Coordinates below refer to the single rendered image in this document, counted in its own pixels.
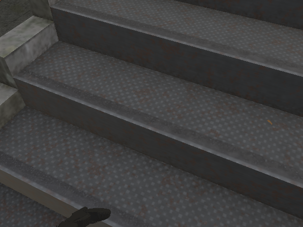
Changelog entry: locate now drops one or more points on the robot left hand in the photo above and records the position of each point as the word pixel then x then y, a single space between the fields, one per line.
pixel 85 216

